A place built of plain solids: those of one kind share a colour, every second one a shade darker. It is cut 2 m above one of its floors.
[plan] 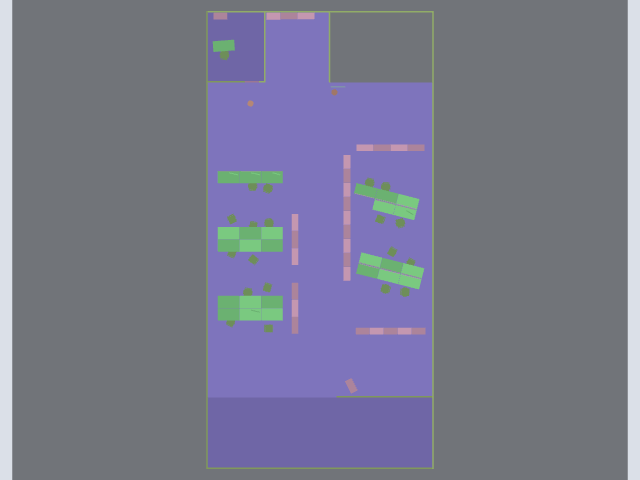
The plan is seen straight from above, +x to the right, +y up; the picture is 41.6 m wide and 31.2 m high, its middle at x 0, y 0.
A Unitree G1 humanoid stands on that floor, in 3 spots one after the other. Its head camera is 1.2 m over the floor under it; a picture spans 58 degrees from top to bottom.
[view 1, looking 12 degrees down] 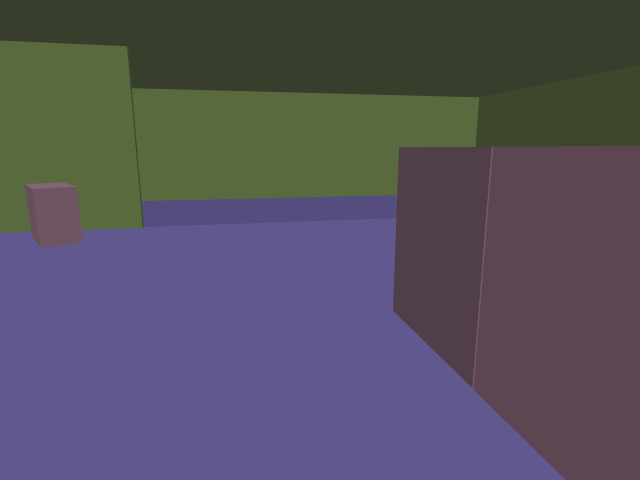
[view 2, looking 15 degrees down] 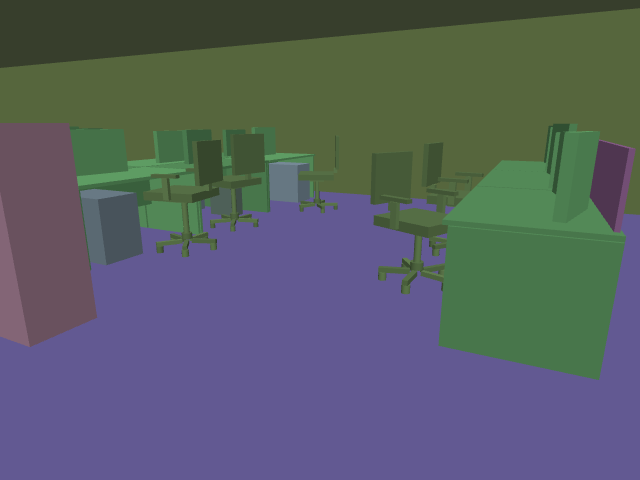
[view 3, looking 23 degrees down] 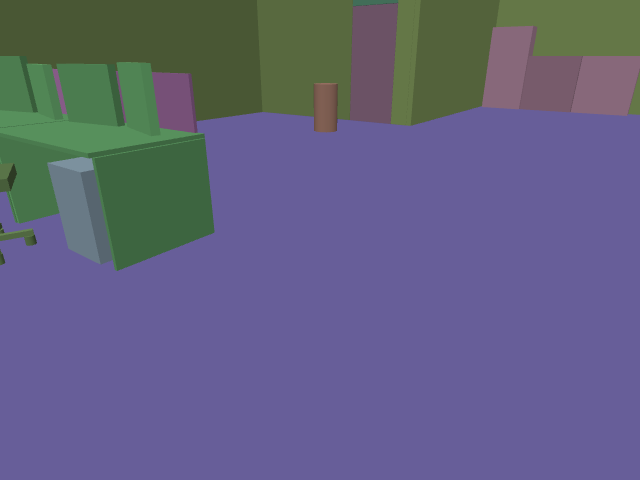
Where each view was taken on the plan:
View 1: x -0.23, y -3.20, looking -102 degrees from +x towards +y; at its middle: floor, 5.77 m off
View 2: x -0.17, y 4.09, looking -154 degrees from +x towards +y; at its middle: floor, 4.64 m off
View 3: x -0.05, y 2.55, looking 126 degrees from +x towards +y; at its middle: floor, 3.07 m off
